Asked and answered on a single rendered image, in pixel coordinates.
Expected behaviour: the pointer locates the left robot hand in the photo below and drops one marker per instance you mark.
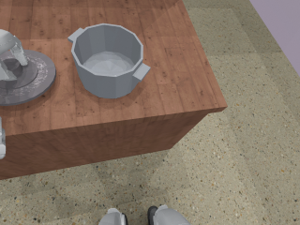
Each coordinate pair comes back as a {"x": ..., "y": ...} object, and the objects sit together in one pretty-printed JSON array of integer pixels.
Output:
[{"x": 12, "y": 43}]

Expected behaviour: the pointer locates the knob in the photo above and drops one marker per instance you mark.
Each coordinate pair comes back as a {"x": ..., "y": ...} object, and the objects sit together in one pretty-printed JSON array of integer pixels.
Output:
[{"x": 13, "y": 65}]

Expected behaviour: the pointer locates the right robot foot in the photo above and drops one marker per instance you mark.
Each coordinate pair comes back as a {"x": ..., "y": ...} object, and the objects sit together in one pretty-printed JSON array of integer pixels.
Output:
[{"x": 150, "y": 214}]

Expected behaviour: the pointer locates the table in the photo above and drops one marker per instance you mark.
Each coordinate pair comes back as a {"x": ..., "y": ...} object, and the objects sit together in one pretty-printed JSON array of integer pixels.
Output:
[{"x": 68, "y": 126}]

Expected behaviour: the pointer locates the lid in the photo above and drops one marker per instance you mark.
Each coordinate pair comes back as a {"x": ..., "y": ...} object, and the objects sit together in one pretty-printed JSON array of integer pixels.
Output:
[{"x": 35, "y": 79}]

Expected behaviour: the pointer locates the pot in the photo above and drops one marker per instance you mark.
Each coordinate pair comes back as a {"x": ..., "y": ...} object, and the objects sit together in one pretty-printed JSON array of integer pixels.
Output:
[{"x": 108, "y": 59}]

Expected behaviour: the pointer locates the robot right shin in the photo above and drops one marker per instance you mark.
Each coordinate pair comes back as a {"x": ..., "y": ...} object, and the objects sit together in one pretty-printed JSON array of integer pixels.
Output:
[{"x": 162, "y": 207}]

